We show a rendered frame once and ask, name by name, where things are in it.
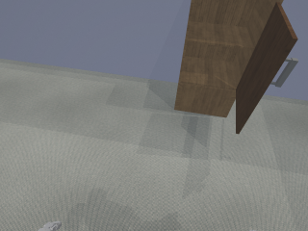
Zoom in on handle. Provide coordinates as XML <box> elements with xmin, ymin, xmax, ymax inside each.
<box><xmin>270</xmin><ymin>58</ymin><xmax>298</xmax><ymax>88</ymax></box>

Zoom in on cupboard door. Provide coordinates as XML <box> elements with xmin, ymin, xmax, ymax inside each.
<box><xmin>236</xmin><ymin>2</ymin><xmax>298</xmax><ymax>134</ymax></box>

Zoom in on robot left hand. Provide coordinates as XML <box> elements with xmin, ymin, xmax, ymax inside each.
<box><xmin>38</xmin><ymin>221</ymin><xmax>62</xmax><ymax>231</ymax></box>

